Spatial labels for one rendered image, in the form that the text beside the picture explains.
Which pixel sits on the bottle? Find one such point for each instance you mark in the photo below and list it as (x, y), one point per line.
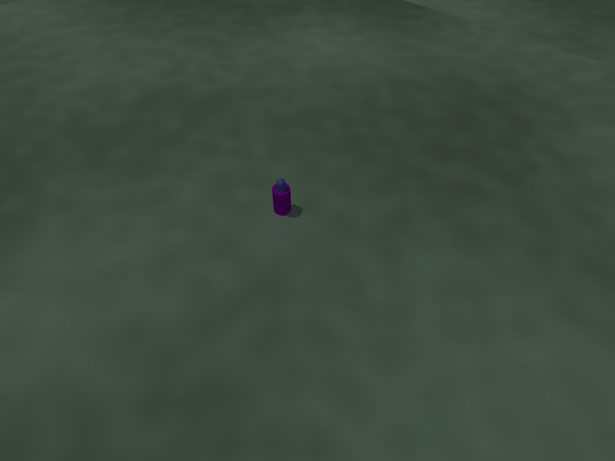
(281, 197)

